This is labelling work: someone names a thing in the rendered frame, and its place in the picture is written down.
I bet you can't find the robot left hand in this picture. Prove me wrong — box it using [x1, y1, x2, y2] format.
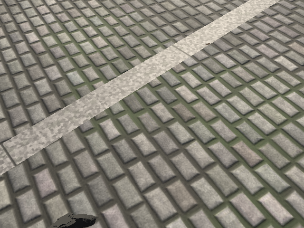
[47, 212, 96, 228]

